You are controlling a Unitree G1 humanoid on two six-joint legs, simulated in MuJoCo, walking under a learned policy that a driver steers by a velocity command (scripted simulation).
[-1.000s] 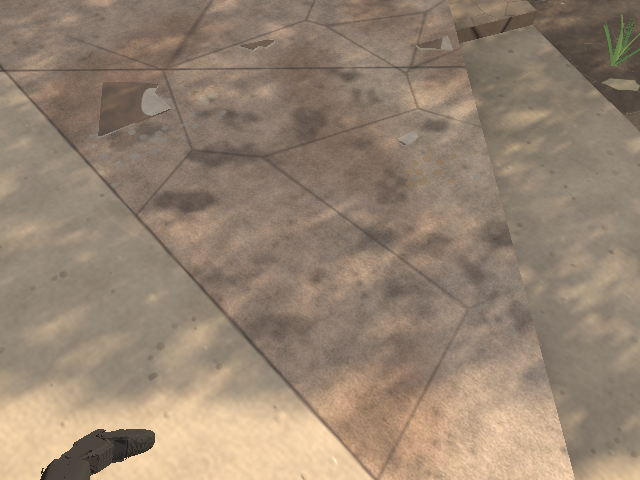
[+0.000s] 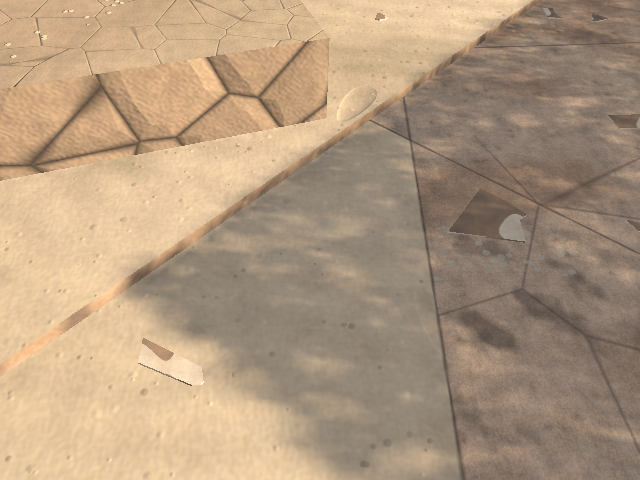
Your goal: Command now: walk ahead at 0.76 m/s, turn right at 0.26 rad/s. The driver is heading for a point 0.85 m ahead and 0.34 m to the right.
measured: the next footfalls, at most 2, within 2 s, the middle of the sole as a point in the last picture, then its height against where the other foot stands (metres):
right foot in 0.20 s outside the picture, level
left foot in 0.64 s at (390, 399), level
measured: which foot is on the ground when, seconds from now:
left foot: down 0.00-0.22, up 0.24-0.62, down 0.64-1.00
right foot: up 0.00-0.18, down 0.20-0.64, up 0.66-1.00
